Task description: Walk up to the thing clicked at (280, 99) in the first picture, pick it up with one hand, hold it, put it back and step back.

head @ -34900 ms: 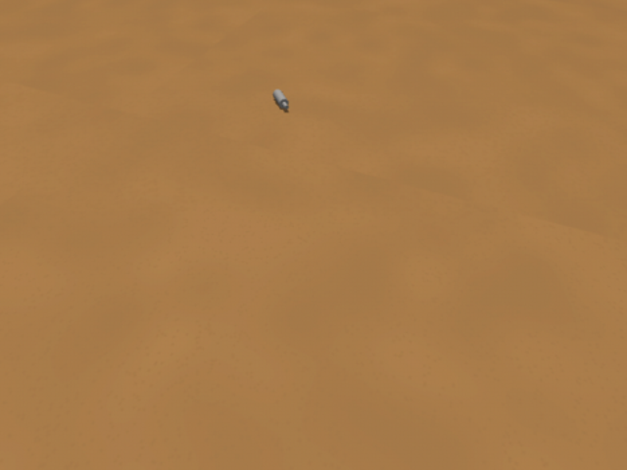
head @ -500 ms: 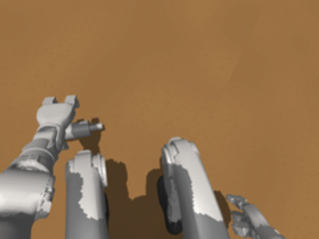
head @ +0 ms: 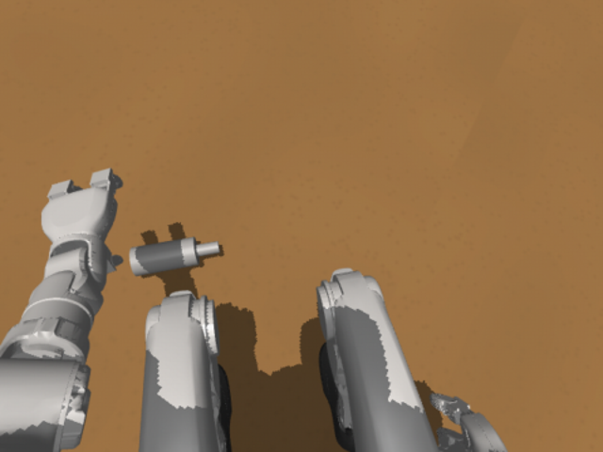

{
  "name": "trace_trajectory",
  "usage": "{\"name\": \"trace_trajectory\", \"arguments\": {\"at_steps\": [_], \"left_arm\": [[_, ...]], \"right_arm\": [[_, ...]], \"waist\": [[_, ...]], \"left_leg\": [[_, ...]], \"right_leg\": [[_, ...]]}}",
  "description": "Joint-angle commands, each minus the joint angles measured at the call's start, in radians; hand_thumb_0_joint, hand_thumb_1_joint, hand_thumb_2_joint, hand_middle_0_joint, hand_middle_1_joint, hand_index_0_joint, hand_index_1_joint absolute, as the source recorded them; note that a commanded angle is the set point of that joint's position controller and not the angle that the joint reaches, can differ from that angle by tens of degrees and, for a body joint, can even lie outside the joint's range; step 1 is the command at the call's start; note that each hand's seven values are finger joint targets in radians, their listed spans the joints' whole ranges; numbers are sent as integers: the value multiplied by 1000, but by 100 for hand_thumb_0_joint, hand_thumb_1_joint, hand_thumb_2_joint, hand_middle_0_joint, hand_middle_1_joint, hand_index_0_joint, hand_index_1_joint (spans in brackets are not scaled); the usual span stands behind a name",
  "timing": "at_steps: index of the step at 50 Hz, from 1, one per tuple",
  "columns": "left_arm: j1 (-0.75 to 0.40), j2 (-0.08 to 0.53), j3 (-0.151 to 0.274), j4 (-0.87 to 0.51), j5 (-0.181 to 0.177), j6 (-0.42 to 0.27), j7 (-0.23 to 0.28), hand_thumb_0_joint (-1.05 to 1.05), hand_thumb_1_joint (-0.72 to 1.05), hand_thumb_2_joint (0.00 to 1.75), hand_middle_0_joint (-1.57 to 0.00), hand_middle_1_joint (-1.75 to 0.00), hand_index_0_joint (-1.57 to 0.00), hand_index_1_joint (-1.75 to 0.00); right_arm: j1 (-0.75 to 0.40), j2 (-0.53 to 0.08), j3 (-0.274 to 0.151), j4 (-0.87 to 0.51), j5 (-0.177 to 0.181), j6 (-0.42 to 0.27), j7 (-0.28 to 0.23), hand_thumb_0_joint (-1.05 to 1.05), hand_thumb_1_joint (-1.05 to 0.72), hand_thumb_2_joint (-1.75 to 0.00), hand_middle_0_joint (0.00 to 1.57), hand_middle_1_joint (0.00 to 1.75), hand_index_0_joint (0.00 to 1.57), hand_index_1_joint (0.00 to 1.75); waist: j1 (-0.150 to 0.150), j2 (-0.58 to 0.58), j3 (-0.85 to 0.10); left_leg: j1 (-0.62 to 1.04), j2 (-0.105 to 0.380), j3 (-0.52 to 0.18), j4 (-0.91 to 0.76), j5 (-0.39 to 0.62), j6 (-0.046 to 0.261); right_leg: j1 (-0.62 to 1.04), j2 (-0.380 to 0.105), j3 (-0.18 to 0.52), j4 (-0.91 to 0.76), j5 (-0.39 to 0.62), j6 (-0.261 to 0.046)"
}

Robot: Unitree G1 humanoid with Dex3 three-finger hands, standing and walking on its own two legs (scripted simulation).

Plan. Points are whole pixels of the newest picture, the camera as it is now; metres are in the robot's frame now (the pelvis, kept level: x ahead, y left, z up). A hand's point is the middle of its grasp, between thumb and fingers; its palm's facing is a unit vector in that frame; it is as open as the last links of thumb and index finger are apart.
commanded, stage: home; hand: left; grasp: from above
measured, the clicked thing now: (177, 254) +0.44 +0.19 -0.36
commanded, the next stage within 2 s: none
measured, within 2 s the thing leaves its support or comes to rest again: neither
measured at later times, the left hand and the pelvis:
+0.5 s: hand (23, 354) +0.26 +0.21 +0.08, palm faces -0.15 -0.81 -0.57, open 7.5 cm; pelvis +0.01 +0.00 +0.18, yaw +3 degrees
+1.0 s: hand out of the picture +0.23 +0.20 +0.28, palm faces +0.16 -0.96 -0.22, open 7.4 cm; pelvis +0.08 +0.00 +0.32, yaw +5 degrees
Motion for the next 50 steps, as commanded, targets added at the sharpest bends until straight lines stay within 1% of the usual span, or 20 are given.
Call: {"name": "trace_trajectory", "arguments": {"at_steps": [1, 4, 5, 7, 10, 12, 14, 16, 17, 19, 23, 29, 32, 34, 37, 38, 40, 45, 46, 50], "left_arm": [[23, 181, 45, -348, -121, 23, -70, 0, 44, 96, -22, -49, -21, -49], [114, 133, 33, -519, -201, 39, -124, 0, 68, 91, -20, -34, -20, -34], [126, 140, 44, -564, -224, 43, -133, 0, 76, 90, -20, -30, -20, -30], [170, 117, 42, -662, -273, 49, -148, 0, 90, 90, -20, -30, -20, -30], [246, 70, 18, -764, -352, 59, -162, 0, 90, 90, -20, -30, -20, -30], [297, 74, 31, -841, -407, 72, -162, 0, 90, 90, -20, -30, -20, -30], [361, 28, -5, -894, -466, 91, -173, 0, 90, 90, -20, -30, -20, -30], [428, 36, 7, -927, -519, 116, -179, 0, 90, 90, -20, -30, -20, -30], [464, 21, -2, -967, -548, 127, -184, 0, 90, 90, -20, -30, -20, -30], [532, -4, -10, -985, -604, 157, -197, 0, 90, 90, -20, -30, -20, -30], [653, -11, 16, -1082, -714, 205, -213, 0, 90, 90, -20, -30, -20, -30], [804, -43, 43, -1184, -872, 261, -228, 0, 90, 90, -20, -30, -20, -30], [885, -64, 52, -1235, -924, 293, -234, 0, 90, 90, -20, -30, -20, -30], [932, -86, 54, -1273, -954, 318, -240, 0, 90, 90, -20, -30, -20, -30], [1026, -106, 76, -1322, -1003, 363, -246, 0, 90, 90, -20, -30, -20, -30], [1049, -117, 75, -1338, -1015, 376, -247, 0, 90, 90, -20, -30, -20, -30], [1080, -126, 85, -1384, -1040, 398, -253, 0, 90, 90, -20, -30, -20, -30], [1177, -140, 105, -1432, -1067, 437, -273, 0, 90, 90, -20, -30, -20, -30], [1188, -150, 94, -1435, -1071, 440, -281, 0, 90, 90, -20, -30, -20, -30], [1206, -142, 100, -1455, -1062, 443, -305, 0, 90, 90, -20, -30, -20, -30]], "right_arm": [[121, -234, -87, -134, 50, 9, -36, 0, -90, -90, 20, 30, 20, 30], [67, -212, -86, -176, 67, 22, -62, 0, -90, -90, 20, 30, 20, 30], [52, -208, -86, -183, 71, 23, -73, 0, -90, -90, 20, 30, 20, 30], [31, -199, -81, -196, 76, 20, -89, 0, -90, -90, 20, 30, 20, 30], [-3, -174, -73, -214, 84, 1, -110, 0, -90, -90, 20, 30, 20, 30], [-24, -167, -67, -231, 88, -13, -127, 0, -90, -90, 20, 30, 20, 30], [-41, -160, -62, -237, 92, -33, -142, 0, -90, -90, 20, 30, 20, 30], [-55, -157, -55, -244, 97, -50, -158, 0, -90, -90, 20, 30, 20, 30], [-61, -155, -51, -252, 101, -57, -166, 0, -90, -90, 20, 30, 20, 30], [-70, -152, -44, -260, 102, -68, -179, 0, -90, -90, 20, 30, 20, 30], [-77, -136, -27, -292, 109, -90, -203, 0, -90, -90, 20, 30, 20, 30], [-43, -104, 3, -337, 109, -122, -238, 0, -90, -90, 20, 30, 20, 30], [-20, -93, 17, -357, 110, -136, -256, 0, -90, -90, 20, 30, 20, 30], [9, -86, 23, -359, 109, -145, -271, 0, -90, -90, 20, 30, 20, 30], [38, -79, 34, -379, 108, -153, -293, 0, -90, -90, 20, 30, 20, 30], [50, -79, 37, -384, 106, -157, -301, 0, -90, -90, 20, 30, 20, 30], [60, -71, 43, -396, 104, -167, -314, 0, -90, -90, 20, 30, 20, 30], [73, -66, 42, -410, 96, -199, -339, 0, -90, -90, 20, 30, 20, 30], [74, -66, 42, -409, 93, -204, -340, 0, -90, -90, 20, 30, 20, 30], [75, -79, 28, -415, 86, -222, -343, 0, -90, -90, 20, 30, 20, 30]], "waist": [[39, 0, -643], [45, 18, -582], [45, 14, -563], [49, 32, -547], [44, 48, -519], [49, 26, -521], [41, 44, -498], [42, 30, -475], [43, 24, -478], [34, 30, -415], [40, 11, -399], [45, 9, -287], [54, 21, -258], [45, 16, -262], [63, 11, -229], [56, -1, -227], [62, -3, -191], [67, -32, -112], [67, -35, -94], [67, -27, -66]], "left_leg": [[493, -32, 62, -380, 172, 49], [564, -30, 30, -464, 137, 39], [588, -27, 31, -483, 118, 39], [640, -25, 23, -528, 107, 34], [706, -13, 28, -606, 70, 35], [742, -15, 42, -645, 45, 39], [797, -12, 50, -684, 62, 36], [842, -11, 50, -721, 68, 37], [870, -12, 44, -748, 75, 36], [913, -7, 33, -804, 68, 34], [1008, -11, 39, -887, 105, 36], [1150, -4, 24, -1051, 113, 34], [1232, -2, 25, -1119, 168, 30], [1299, 0, 27, -1152, 266, 26], [1375, -3, 33, -1214, 355, 24], [1399, -3, 32, -1233, 387, 23], [1429, -5, 39, -1269, 407, 25], [1475, -9, 50, -1323, 428, 31], [1477, -12, 51, -1330, 421, 33], [1514, -11, 55, -1362, 440, 31]], "right_leg": [[529, 12, -79, -368, 212, -79], [521, 7, -73, -417, 181, -80], [526, 7, -68, -447, 163, -81], [545, 0, -60, -484, 148, -82], [594, -1, -51, -544, 126, -74], [664, 1, -40, -606, 99, -72], [694, -1, -35, -648, 111, -71], [746, -1, -31, -695, 114, -69], [774, -2, -33, -713, 118, -68], [792, -5, -33, -755, 115, -67], [918, -6, -21, -854, 139, -65], [1068, -5, -16, -1009, 142, -62], [1148, -5, -19, -1073, 186, -62], [1222, -3, -22, -1113, 265, -60], [1321, -1, -30, -1182, 341, -58], [1352, 1, -33, -1204, 370, -57], [1404, -1, -36, -1255, 392, -54], [1468, 2, -45, -1335, 407, -49], [1473, 1, -46, -1347, 403, -48], [1485, 3, -53, -1365, 408, -46]]}}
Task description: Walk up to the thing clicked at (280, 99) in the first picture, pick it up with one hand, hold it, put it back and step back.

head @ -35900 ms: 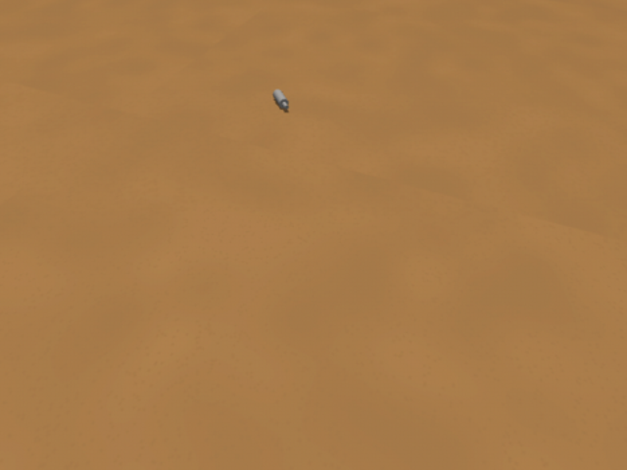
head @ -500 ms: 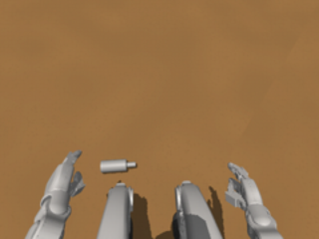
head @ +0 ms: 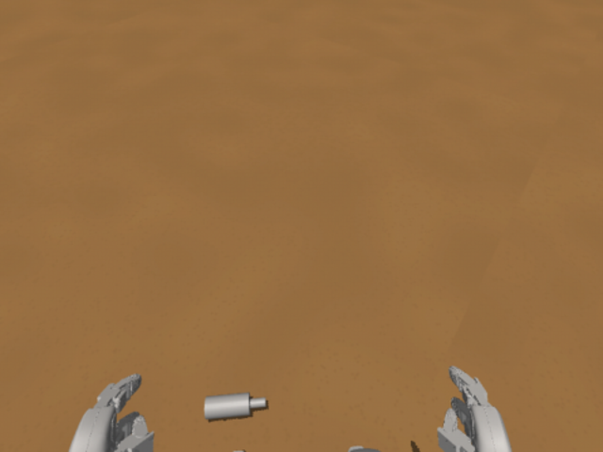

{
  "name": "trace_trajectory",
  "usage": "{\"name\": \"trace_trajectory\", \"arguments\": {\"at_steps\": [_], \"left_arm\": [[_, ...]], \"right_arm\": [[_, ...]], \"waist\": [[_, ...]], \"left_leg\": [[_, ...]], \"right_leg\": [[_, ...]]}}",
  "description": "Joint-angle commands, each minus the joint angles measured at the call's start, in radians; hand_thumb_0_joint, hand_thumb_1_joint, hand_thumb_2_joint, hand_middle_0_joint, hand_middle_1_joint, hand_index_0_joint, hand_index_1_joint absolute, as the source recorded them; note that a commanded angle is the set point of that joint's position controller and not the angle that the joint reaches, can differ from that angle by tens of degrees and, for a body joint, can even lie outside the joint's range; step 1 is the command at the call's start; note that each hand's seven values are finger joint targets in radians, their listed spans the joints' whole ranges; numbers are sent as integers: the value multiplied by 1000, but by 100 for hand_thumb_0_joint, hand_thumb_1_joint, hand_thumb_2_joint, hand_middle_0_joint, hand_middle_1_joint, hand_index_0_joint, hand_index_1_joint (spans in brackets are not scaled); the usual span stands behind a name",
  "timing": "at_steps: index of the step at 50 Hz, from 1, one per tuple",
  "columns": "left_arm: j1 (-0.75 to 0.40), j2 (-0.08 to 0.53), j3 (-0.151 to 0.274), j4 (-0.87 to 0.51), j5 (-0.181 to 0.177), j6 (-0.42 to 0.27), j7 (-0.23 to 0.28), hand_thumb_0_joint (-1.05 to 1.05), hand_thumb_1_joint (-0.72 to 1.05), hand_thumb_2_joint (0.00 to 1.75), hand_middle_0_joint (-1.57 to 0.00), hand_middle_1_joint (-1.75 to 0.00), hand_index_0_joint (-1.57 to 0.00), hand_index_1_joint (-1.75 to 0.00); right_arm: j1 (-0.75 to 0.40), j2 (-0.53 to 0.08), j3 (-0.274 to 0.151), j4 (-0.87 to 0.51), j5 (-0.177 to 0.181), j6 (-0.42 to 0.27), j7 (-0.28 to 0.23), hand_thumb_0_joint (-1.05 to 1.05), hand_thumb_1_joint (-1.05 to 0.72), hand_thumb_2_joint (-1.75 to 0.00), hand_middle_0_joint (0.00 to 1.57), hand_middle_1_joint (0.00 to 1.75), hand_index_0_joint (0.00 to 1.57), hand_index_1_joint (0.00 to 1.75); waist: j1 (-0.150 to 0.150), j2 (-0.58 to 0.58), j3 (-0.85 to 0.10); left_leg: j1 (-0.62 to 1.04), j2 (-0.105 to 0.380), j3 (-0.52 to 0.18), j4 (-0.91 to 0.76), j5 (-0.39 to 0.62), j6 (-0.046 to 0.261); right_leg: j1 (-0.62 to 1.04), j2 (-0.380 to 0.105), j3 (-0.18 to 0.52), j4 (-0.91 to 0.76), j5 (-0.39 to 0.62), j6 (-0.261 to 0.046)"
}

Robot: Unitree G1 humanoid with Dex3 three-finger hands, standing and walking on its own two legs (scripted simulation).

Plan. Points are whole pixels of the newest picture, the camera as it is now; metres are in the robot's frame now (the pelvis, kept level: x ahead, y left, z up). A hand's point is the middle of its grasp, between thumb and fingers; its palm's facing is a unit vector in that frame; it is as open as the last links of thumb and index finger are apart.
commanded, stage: home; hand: left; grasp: from above
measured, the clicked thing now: (236, 404) +0.38 +0.15 -0.68
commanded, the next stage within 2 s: stand in 1.98 s
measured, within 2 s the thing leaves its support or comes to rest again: neither
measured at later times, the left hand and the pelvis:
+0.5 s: hand (149, 450) +0.16 +0.18 -0.04, palm faces +0.07 -0.98 -0.20, open 7.4 cm; pelvis +0.00 +0.00 +0.01, yaw +1 degrees
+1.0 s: hand out of the picture +0.16 +0.18 -0.04, palm faces +0.06 -0.98 -0.20, open 7.4 cm; pelvis -0.01 +0.00 +0.01, yaw +0 degrees
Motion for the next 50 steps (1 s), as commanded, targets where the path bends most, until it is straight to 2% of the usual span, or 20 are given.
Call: {"name": "trace_trajectory", "arguments": {"at_steps": [1, 5, 8, 9, 10, 11, 14, 18, 24, 33, 37, 41, 42, 46, 50], "left_arm": [[7, 96, 48, -172, 11, -38, -22, 0, 90, 90, -20, -30, -20, -30], [-19, 99, 46, -161, 18, -46, -36, 0, 90, 90, -20, -30, -20, -30], [-44, 103, 55, -148, 21, -56, -41, 0, 90, 90, -20, -30, -20, -30], [-35, 106, 56, -149, 22, -57, -42, 0, 90, 90, -20, -30, -20, -30], [-46, 110, 56, -157, 26, -59, -40, 0, 90, 90, -20, -30, -20, -30], [-43, 113, 56, -158, 24, -61, -41, 0, 90, 90, -20, -30, -20, -30], [-33, 112, 59, -157, 30, -60, -38, 0, 90, 90, -20, -30, -20, -30], [-31, 106, 49, -143, 32, -63, -38, 0, 90, 90, -20, -30, -20, -30], [-30, 107, 51, -146, 26, -65, -36, 0, 90, 90, -20, -30, -20, -30], [-29, 109, 54, -143, 26, -68, -37, 0, 90, 90, -20, -30, -20, -30], [-37, 110, 46, -142, 26, -66, -39, 0, 90, 90, -20, -30, -20, -30], [-23, 110, 56, -135, 26, -62, -37, 0, 90, 90, -20, -30, -20, -30], [-30, 111, 50, -139, 28, -61, -37, 0, 90, 90, -20, -30, -20, -30], [-37, 111, 54, -136, 27, -57, -38, 0, 90, 90, -20, -30, -20, -30], [-47, 110, 46, -153, 26, -58, -40, 0, 90, 90, -20, -30, -20, -30]], "right_arm": [[-82, -114, -57, -159, -13, -75, -12, 0, -90, -90, 20, 30, 20, 30], [-79, -126, -66, -149, -17, -89, -7, 0, -90, -90, 20, 30, 20, 30], [-88, -126, -66, -145, -22, -97, -4, 0, -90, -90, 20, 30, 20, 30], [-91, -126, -66, -143, -20, -99, -4, 0, -90, -90, 20, 30, 20, 30], [-92, -126, -67, -147, -21, -101, -5, 0, -90, -90, 20, 30, 20, 30], [-95, -128, -66, -143, -22, -102, -3, 0, -90, -90, 20, 30, 20, 30], [-98, -127, -65, -140, -23, -105, -3, 0, -90, -90, 20, 30, 20, 30], [-109, -125, -61, -137, -26, -104, -2, 0, -90, -90, 20, 30, 20, 30], [-106, -125, -61, -133, -25, -107, -6, 0, -90, -90, 20, 30, 20, 30], [-107, -126, -63, -127, -25, -113, -9, 0, -90, -90, 20, 30, 20, 30], [-110, -128, -63, -128, -24, -112, -10, 0, -90, -90, 20, 30, 20, 30], [-108, -125, -63, -127, -24, -113, -11, 0, -90, -90, 20, 30, 20, 30], [-108, -128, -64, -132, -23, -113, -12, 0, -90, -90, 20, 30, 20, 30], [-108, -127, -64, -122, -24, -117, -11, 0, -90, -90, 20, 30, 20, 30], [-110, -128, -63, -130, -23, -118, -11, 0, -90, -90, 20, 30, 20, 30]], "waist": [[2, -19, -46], [-1, -14, -39], [0, -6, -17], [8, -2, -28], [-2, -1, -42], [10, -7, -35], [9, 1, -50], [12, -2, -23], [11, -12, -55], [20, -9, -35], [10, -13, -27], [20, -19, -35], [13, -36, -34], [16, -19, -7], [11, -15, -18]], "left_leg": [[131, -33, 29, -178, 244, 28], [157, -30, 24, -189, 278, 23], [159, -29, 20, -201, 242, 22], [165, -31, 24, -198, 251, 24], [171, -34, 28, -190, 262, 26], [163, -36, 28, -189, 263, 26], [180, -34, 30, -190, 282, 25], [165, -32, 23, -207, 227, 25], [173, -33, 25, -191, 256, 28], [159, -30, 28, -205, 208, 26], [158, -27, 25, -203, 211, 26], [153, -30, 29, -197, 209, 28], [153, -30, 33, -196, 202, 30], [146, -27, 31, -207, 172, 27], [144, -29, 26, -209, 161, 28]], "right_leg": [[93, 23, -38, -176, 210, -20], [95, 23, -40, -169, 233, -24], [92, 23, -42, -174, 201, -21], [99, 21, -39, -178, 213, -20], [105, 19, -33, -179, 230, -19], [113, 18, -34, -182, 234, -17], [121, 17, -30, -176, 252, -20], [109, 19, -36, -185, 201, -20], [125, 16, -30, -184, 232, -18], [112, 18, -32, -187, 182, -20], [103, 20, -33, -188, 186, -18], [111, 16, -28, -192, 186, -19], [106, 17, -27, -196, 179, -16], [97, 18, -30, -195, 149, -17], [97, 16, -27, -196, 140, -18]]}}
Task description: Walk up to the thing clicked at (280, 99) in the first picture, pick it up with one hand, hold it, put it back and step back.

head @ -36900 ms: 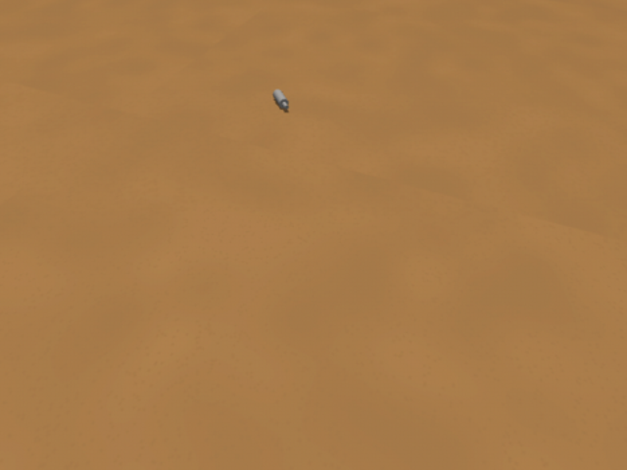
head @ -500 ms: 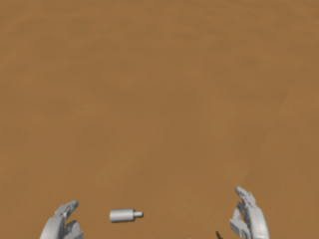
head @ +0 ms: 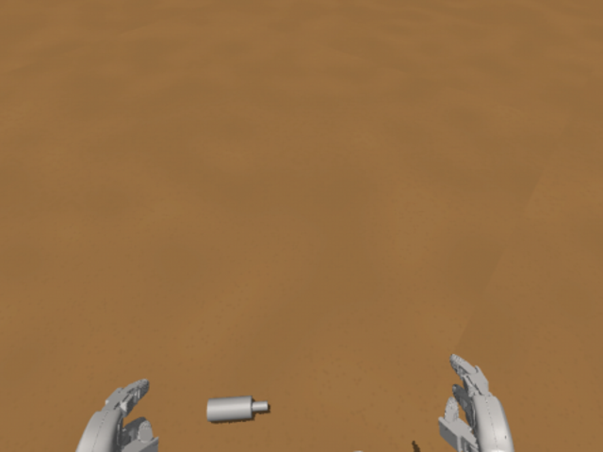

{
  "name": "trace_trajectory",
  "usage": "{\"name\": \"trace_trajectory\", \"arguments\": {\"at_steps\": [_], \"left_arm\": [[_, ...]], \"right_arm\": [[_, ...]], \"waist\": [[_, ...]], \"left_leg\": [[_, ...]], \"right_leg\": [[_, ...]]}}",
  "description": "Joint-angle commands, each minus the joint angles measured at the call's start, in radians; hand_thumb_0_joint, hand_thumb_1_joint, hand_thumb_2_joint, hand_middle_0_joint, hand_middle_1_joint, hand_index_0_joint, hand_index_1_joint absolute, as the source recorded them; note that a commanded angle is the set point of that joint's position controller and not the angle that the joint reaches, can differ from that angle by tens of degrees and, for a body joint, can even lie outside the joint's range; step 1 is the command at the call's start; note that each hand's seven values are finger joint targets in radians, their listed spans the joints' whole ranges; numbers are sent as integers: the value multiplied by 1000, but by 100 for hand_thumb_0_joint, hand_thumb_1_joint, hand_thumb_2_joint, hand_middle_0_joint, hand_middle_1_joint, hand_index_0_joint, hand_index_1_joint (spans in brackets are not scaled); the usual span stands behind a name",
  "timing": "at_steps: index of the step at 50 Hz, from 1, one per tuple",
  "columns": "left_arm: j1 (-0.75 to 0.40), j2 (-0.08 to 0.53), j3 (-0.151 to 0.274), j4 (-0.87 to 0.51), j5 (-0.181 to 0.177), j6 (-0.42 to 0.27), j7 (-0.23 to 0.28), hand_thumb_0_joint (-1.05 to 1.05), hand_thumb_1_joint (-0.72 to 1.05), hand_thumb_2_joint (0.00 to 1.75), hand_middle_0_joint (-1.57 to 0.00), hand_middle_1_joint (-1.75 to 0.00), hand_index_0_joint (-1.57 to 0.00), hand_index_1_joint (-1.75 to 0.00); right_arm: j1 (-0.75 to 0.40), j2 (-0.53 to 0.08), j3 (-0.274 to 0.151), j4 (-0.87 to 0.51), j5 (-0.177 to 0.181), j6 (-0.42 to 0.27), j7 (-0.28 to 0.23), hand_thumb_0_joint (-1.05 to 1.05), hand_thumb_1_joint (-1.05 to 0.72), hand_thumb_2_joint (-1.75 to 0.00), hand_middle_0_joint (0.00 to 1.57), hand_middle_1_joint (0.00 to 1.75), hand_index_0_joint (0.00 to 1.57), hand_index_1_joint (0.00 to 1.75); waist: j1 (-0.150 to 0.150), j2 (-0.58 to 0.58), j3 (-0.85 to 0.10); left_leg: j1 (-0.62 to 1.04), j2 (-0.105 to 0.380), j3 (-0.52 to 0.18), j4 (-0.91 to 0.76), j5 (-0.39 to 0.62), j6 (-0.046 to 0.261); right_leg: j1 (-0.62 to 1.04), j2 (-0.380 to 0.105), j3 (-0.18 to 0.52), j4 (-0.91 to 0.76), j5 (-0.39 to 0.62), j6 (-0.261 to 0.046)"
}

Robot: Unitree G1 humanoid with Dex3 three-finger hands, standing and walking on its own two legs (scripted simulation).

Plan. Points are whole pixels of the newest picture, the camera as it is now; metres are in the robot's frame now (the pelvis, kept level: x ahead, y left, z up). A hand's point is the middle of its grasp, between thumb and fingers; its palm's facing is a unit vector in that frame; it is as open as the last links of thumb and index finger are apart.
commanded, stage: home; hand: left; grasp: from above
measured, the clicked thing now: (238, 407) +0.38 +0.16 -0.68
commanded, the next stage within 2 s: stand in 0.98 s
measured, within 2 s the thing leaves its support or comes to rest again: neither
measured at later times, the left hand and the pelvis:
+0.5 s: hand (154, 443) +0.17 +0.18 -0.04, palm faces +0.05 -0.98 -0.20, open 7.4 cm; pelvis +0.00 +0.00 +0.00, yaw +0 degrees
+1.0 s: hand (150, 439) +0.17 +0.19 -0.04, palm faces +0.05 -0.98 -0.21, open 7.4 cm; pelvis +0.01 +0.01 +0.00, yaw +0 degrees
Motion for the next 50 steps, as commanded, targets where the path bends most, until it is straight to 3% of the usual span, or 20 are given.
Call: {"name": "trace_trajectory", "arguments": {"at_steps": [1, 4, 7, 9, 16, 19, 21, 24, 26, 29, 30, 35, 37, 39, 42, 43, 45, 47, 48, 50], "left_arm": [[-27, 112, 61, -194, 6, -52, 3, 0, 90, 90, -20, -30, -20, -30], [-27, 107, 60, -185, 7, -53, 4, 0, 90, 90, -20, -30, -20, -30], [-41, 122, 62, -223, 7, -61, 7, 0, 90, 90, -20, -30, -20, -30], [-20, 104, 50, -183, 4, -54, 3, 0, 90, 90, -20, -30, -20, -30], [-45, 136, 76, -236, 8, -62, 9, 0, 90, 90, -20, -30, -20, -30], [10, 92, 42, -169, 6, -50, 5, 0, 90, 90, -20, -30, -20, -30], [-23, 120, 67, -221, 5, -53, 8, 0, 90, 90, -20, -30, -20, -30], [1, 104, 54, -183, 8, -52, 5, 0, 90, 90, -20, -30, -20, -30], [-31, 130, 70, -233, 6, -60, 9, 0, 90, 90, -20, -30, -20, -30], [-31, 125, 65, -227, 8, -60, 11, 0, 90, 90, -20, -30, -20, -30], [11, 90, 41, -164, 7, -51, 7, 0, 90, 90, -20, -30, -20, -30], [-32, 138, 72, -247, 9, -58, 12, 0, 90, 90, -20, -30, -20, -30], [19, 87, 34, -164, 7, -46, 7, 0, 90, 90, -20, -30, -20, -30], [-43, 141, 81, -263, 4, -56, 13, 0, 90, 90, -20, -30, -20, -30], [3, 100, 44, -197, 6, -48, 8, 0, 90, 90, -20, -30, -20, -30], [2, 92, 44, -191, 2, -47, 7, 0, 90, 90, -20, -30, -20, -30], [-42, 151, 85, -273, 6, -60, 13, 0, 90, 90, -20, -30, -20, -30], [19, 100, 42, -183, 9, -47, 10, 0, 90, 90, -20, -30, -20, -30], [3, 96, 37, -205, 3, -48, 8, 0, 90, 90, -20, -30, -20, -30], [-14, 121, 61, -234, 4, -54, 11, 0, 90, 90, -20, -30, -20, -30]], "right_arm": [[-74, -120, -53, -164, -1, -59, -10, 0, -90, -90, 20, 30, 20, 30], [-79, -118, -52, -165, -2, -59, -11, 0, -90, -90, 20, 30, 20, 30], [-69, -119, -55, -160, -2, -59, -13, 0, -90, -90, 20, 30, 20, 30], [-76, -119, -51, -164, -2, -61, -12, 0, -90, -90, 20, 30, 20, 30], [-69, -118, -55, -158, -2, -60, -15, 0, -90, -90, 20, 30, 20, 30], [-67, -116, -53, -159, -4, -57, -14, 0, -90, -90, 20, 30, 20, 30], [-71, -120, -57, -158, -2, -57, -14, 0, -90, -90, 20, 30, 20, 30], [-72, -118, -55, -157, -3, -56, -12, 0, -90, -90, 20, 30, 20, 30], [-66, -117, -57, -154, -2, -52, -13, 0, -90, -90, 20, 30, 20, 30], [-62, -118, -57, -155, -4, -50, -12, 0, -90, -90, 20, 30, 20, 30], [-68, -114, -53, -159, -3, -51, -12, 0, -90, -90, 20, 30, 20, 30], [-64, -121, -60, -158, -4, -47, -12, 0, -90, -90, 20, 30, 20, 30], [-65, -115, -55, -162, -1, -46, -10, 0, -90, -90, 20, 30, 20, 30], [-64, -121, -59, -164, -2, -45, -10, 0, -90, -90, 20, 30, 20, 30], [-66, -118, -55, -161, -2, -43, -6, 0, -90, -90, 20, 30, 20, 30], [-70, -119, -56, -167, -1, -43, -6, 0, -90, -90, 20, 30, 20, 30], [-68, -126, -61, -163, 0, -39, -6, 0, -90, -90, 20, 30, 20, 30], [-61, -115, -54, -160, -2, -36, -4, 0, -90, -90, 20, 30, 20, 30], [-65, -117, -53, -166, 0, -36, -4, 0, -90, -90, 20, 30, 20, 30], [-66, -123, -60, -166, 0, -35, -4, 0, -90, -90, 20, 30, 20, 30]], "waist": [[-2, 5, -47], [-3, 1, -32], [-6, 5, -73], [-7, -7, -38], [0, -3, -66], [-13, -20, -60], [0, -1, -79], [-3, -4, -59], [0, 19, -83], [-4, -1, -71], [-11, -13, -48], [0, 12, -76], [-11, -16, -55], [-1, 15, -86], [-6, 5, -46], [-8, 10, -58], [7, 28, -88], [-7, 7, -61], [-7, 9, -65], [-5, 16, -92]], "left_leg": [[72, -26, 25, -177, 143, 32], [63, -24, 20, -182, 118, 31], [85, -25, 24, -169, 164, 31], [61, -26, 24, -167, 149, 33], [73, -29, 31, -158, 146, 33], [77, -30, 32, -144, 192, 34], [83, -27, 27, -152, 207, 31], [78, -24, 21, -160, 197, 30], [89, -26, 22, -156, 212, 29], [82, -26, 23, -153, 209, 30], [79, -25, 21, -153, 209, 31], [89, -25, 21, -154, 217, 28], [76, -26, 24, -147, 221, 32], [87, -25, 22, -152, 214, 29], [76, -22, 17, -159, 210, 28], [80, -21, 16, -158, 210, 27], [93, -18, 4, -166, 229, 23], [83, -21, 12, -159, 221, 27], [81, -19, 7, -160, 225, 26], [94, -16, 4, -162, 239, 23]], "right_leg": [[31, 20, -31, -169, 128, -14], [22, 21, -34, -169, 104, -14], [38, 20, -30, -161, 144, -16], [27, 20, -30, -165, 133, -13], [38, 16, -25, -171, 132, -13], [37, 16, -23, -167, 181, -9], [45, 17, -28, -155, 187, -14], [40, 20, -32, -153, 173, -15], [46, 19, -28, -150, 190, -16], [40, 20, -30, -154, 189, -15], [37, 21, -32, -155, 189, -13], [47, 21, -32, -150, 192, -15], [36, 20, -30, -153, 203, -13], [47, 20, -30, -150, 194, -16], [30, 23, -35, -145, 185, -17], [30, 22, -34, -145, 185, -16], [51, 23, -36, -134, 196, -19], [35, 23, -34, -140, 192, -19], [37, 24, -37, -138, 196, -19], [42, 25, -38, -130, 202, -20]]}}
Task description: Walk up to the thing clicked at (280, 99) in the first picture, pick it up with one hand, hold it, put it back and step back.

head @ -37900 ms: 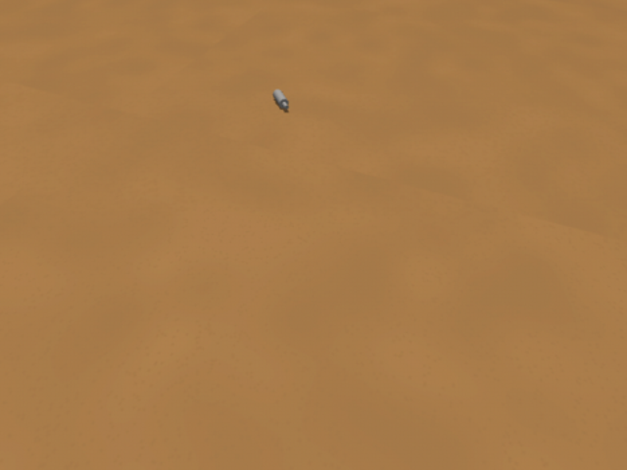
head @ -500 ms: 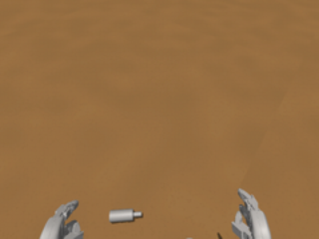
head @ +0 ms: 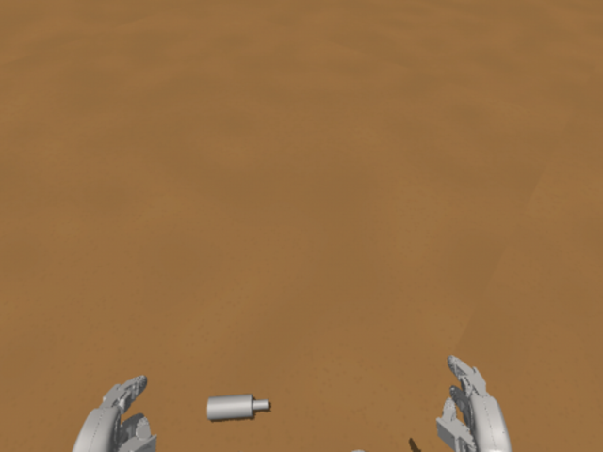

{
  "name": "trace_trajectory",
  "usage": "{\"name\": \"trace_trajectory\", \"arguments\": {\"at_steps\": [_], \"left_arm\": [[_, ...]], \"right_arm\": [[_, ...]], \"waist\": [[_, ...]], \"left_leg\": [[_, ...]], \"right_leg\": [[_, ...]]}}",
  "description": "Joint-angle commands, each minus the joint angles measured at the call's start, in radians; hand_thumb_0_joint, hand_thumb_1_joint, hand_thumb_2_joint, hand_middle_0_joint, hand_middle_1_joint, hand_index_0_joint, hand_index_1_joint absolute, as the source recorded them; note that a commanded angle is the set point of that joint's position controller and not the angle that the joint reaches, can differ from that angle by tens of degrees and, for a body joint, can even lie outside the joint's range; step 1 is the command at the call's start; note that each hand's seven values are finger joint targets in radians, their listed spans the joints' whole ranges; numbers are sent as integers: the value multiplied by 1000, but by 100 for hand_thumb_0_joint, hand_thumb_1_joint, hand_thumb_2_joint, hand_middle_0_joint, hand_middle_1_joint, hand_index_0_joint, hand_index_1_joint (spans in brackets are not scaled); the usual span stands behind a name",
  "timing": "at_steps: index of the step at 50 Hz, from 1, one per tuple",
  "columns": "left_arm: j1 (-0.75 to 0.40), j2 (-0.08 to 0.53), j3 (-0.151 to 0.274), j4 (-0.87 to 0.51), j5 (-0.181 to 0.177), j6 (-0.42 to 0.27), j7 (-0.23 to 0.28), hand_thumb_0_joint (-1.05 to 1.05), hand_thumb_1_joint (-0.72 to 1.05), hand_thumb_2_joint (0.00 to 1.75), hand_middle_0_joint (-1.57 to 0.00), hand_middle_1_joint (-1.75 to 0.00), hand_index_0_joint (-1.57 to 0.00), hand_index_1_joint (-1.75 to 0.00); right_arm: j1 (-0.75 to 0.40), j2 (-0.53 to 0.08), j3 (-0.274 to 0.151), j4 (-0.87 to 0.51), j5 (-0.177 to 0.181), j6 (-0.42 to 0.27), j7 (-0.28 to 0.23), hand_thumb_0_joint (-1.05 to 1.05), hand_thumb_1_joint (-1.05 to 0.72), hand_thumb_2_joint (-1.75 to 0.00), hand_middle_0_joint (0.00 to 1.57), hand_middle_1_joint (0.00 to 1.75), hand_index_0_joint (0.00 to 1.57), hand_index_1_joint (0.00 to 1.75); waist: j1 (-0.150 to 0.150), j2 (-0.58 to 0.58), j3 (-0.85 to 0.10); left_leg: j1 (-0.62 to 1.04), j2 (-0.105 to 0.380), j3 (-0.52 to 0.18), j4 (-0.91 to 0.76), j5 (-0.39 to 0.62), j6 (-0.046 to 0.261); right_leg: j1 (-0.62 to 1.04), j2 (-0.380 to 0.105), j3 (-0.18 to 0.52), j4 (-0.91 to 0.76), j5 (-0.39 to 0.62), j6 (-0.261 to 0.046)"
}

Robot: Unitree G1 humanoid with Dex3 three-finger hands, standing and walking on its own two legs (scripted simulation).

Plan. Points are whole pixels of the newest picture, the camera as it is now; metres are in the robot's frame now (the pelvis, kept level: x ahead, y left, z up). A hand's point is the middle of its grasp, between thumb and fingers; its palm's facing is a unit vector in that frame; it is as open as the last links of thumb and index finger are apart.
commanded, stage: stand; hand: left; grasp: from above
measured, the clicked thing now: (238, 406) +0.37 +0.15 -0.68
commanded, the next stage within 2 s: none
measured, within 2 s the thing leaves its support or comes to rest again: neither
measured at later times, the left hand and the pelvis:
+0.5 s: hand out of the picture +0.06 +0.23 -0.11, palm faces +0.06 -0.95 -0.32, open 7.4 cm; pelvis -0.01 +0.00 +0.05, yaw +1 degrees
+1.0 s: hand out of the picture +0.03 +0.23 -0.10, palm faces +0.07 -0.94 -0.33, open 7.4 cm; pelvis +0.00 -0.01 +0.07, yaw +1 degrees
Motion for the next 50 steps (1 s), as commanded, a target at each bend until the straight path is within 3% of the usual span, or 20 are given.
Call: {"name": "trace_trajectory", "arguments": {"at_steps": [1, 3, 4, 5, 6, 8, 11, 14, 16, 19, 25, 29, 32, 40, 50], "left_arm": [[-23, 112, 64, -197, 10, -53, 7, 0, 90, 90, -20, -30, -20, -30], [-17, 102, 55, -192, 8, -53, 5, 0, 90, 90, -20, -30, -20, -30], [-311, 183, 56, 159, 125, -264, 43, 0, 90, 90, -20, -30, -20, -30], [-219, 199, 76, 339, 128, -333, 39, 0, 90, 90, -20, -30, -20, -30], [-218, 207, 69, 387, 126, -366, 31, 0, 90, 90, -20, -30, -20, -30], [-239, 219, 57, 482, 129, -408, 24, 0, 90, 90, -20, -30, -20, -30], [-289, 202, 63, 610, 107, -416, 19, 0, 90, 90, -20, -30, -20, -30], [-315, 182, 59, 742, 103, -433, 20, 0, 90, 90, -20, -30, -20, -30], [-313, 185, 60, 817, 104, -449, 19, 0, 90, 90, -20, -30, -20, -30], [-333, 199, 63, 905, 103, -465, 17, 0, 90, 90, -20, -30, -20, -30], [-321, 207, 56, 1061, 91, -470, 18, 0, 90, 90, -20, -30, -20, -30], [-330, 216, 51, 1130, 87, -473, 21, 0, 90, 90, -20, -30, -20, -30], [-333, 229, 48, 1170, 89, -476, 23, 0, 90, 90, -20, -30, -20, -30], [-337, 233, 42, 1239, 88, -473, 18, 0, 90, 90, -20, -30, -20, -30], [-380, 253, 45, 1260, 82, -477, 14, 0, 90, 90, -20, -30, -20, -30]], "right_arm": [[-61, -127, -58, -161, -2, -51, -11, 0, -90, -90, 20, 30, 20, 30], [-64, -128, -58, -163, -2, -53, -10, 0, -90, -90, 20, 30, 20, 30], [-138, -237, -95, 95, -120, 50, 49, 0, -90, -90, 20, 30, 20, 30], [-151, -247, -112, 96, -119, 91, 78, 0, -90, -90, 20, 30, 20, 30], [-132, -254, -113, 71, -126, 111, 94, 0, -90, -90, 20, 30, 20, 30], [-119, -237, -112, 127, -84, 126, 128, 0, -90, -90, 20, 30, 20, 30], [-138, -215, -115, 171, -57, 142, 155, 0, -90, -90, 20, 30, 20, 30], [-157, -223, -117, 225, -64, 156, 159, 0, -90, -90, 20, 30, 20, 30], [-164, -222, -117, 256, -63, 165, 158, 0, -90, -90, 20, 30, 20, 30], [-151, -225, -118, 302, -57, 182, 151, 0, -90, -90, 20, 30, 20, 30], [-157, -239, -111, 385, -48, 198, 143, 0, -90, -90, 20, 30, 20, 30], [-143, -243, -106, 435, -42, 201, 139, 0, -90, -90, 20, 30, 20, 30], [-140, -243, -104, 460, -36, 207, 139, 0, -90, -90, 20, 30, 20, 30], [-156, -249, -96, 500, -35, 218, 144, 0, -90, -90, 20, 30, 20, 30], [-161, -257, -86, 527, -34, 213, 145, 0, -90, -90, 20, 30, 20, 30]], "waist": [[0, 19, -71], [-6, 8, -73], [72, -52, 164], [72, -129, 81], [43, -123, 69], [48, -68, 6], [65, -77, 44], [69, -1, 88], [69, 4, 89], [55, -37, 124], [55, -8, 161], [49, -17, 172], [46, -52, 184], [51, -34, 244], [49, -35, 216]], "left_leg": [[94, -18, 9, -174, 243, 17], [97, -16, 4, -178, 235, 19], [134, 26, -30, -256, 412, 74], [177, 6, 4, -237, 397, 85], [208, 2, -16, -246, 384, 83], [283, -5, -13, -268, 403, 79], [331, 0, -27, -324, 353, 73], [340, 42, -90, -438, 285, 82], [368, 44, -87, -452, 331, 78], [382, 29, -63, -477, 319, 64], [457, 48, -81, -605, 283, 52], [507, 50, -66, -630, 389, 43], [536, 51, -61, -650, 396, 39], [525, 52, -68, -699, 295, 35], [539, 68, -63, -720, 373, 32]], "right_leg": [[40, 24, -39, -142, 205, -26], [44, 26, -39, -140, 199, -26], [209, -45, 36, -187, 203, -53], [247, -68, 107, -240, 194, -86], [216, -62, 134, -249, 216, -107], [313, -85, 136, -226, 340, -98], [282, -82, 110, -273, 259, -69], [306, -58, 71, -293, 206, -45], [349, -65, 70, -329, 256, -43], [387, -83, 88, -407, 282, -51], [467, -90, 86, -517, 290, -42], [510, -102, 87, -564, 351, -35], [519, -107, 87, -602, 350, -32], [517, -102, 84, -662, 264, -26], [563, -116, 91, -670, 339, -31]]}}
